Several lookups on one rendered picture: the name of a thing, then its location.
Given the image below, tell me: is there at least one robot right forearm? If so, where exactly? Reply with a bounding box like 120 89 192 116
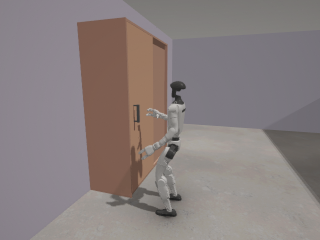
159 113 168 121

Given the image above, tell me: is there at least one robot head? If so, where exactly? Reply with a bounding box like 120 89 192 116
170 81 186 105

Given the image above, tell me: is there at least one left robot hand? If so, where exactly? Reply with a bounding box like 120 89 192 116
138 145 155 160

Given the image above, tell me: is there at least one robot right thigh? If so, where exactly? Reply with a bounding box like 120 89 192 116
164 145 173 176

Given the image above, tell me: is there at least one handle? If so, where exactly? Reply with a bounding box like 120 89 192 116
133 104 140 123

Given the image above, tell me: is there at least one wardrobe door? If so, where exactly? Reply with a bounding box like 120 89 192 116
153 39 165 163
126 22 154 193

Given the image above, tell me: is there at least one right robot hand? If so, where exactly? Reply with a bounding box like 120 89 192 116
146 108 160 119

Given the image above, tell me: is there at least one robot left forearm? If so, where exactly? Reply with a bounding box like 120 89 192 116
153 128 176 150

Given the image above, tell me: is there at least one left robot upper arm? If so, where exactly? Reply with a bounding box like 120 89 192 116
168 104 179 135

